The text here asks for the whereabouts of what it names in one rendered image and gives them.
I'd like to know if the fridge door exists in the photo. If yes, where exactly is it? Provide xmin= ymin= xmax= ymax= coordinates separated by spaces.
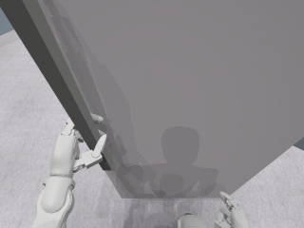
xmin=37 ymin=0 xmax=304 ymax=199

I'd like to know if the right robot thigh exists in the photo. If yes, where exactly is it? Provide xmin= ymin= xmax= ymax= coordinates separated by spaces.
xmin=177 ymin=215 xmax=209 ymax=228

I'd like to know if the robot left hand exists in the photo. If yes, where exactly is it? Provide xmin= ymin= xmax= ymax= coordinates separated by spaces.
xmin=49 ymin=113 xmax=107 ymax=178

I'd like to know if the handle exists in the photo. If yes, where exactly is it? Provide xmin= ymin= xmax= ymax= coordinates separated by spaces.
xmin=0 ymin=0 xmax=113 ymax=171

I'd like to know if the robot left forearm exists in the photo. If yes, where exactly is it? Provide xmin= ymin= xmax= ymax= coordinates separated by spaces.
xmin=28 ymin=176 xmax=75 ymax=228

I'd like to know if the robot right hand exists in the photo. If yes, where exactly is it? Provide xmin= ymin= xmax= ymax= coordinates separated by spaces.
xmin=215 ymin=191 xmax=250 ymax=228

